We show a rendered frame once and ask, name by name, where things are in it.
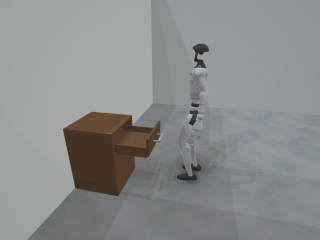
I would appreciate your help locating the robot left forearm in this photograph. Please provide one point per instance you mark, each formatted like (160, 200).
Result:
(202, 106)

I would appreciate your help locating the left robot upper arm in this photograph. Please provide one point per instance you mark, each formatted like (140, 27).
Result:
(200, 77)

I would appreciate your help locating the robot torso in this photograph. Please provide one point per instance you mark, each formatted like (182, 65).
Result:
(195, 91)

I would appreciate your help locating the robot left hand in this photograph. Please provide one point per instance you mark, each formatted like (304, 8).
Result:
(198, 127)

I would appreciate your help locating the cabinet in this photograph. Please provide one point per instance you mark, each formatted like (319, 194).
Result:
(90, 145)

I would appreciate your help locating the right robot thigh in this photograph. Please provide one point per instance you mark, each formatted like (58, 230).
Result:
(190, 139)

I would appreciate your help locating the drawer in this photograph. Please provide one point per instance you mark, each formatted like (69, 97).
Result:
(136, 141)

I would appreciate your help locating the handle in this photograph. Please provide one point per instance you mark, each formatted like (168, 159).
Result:
(160, 139)

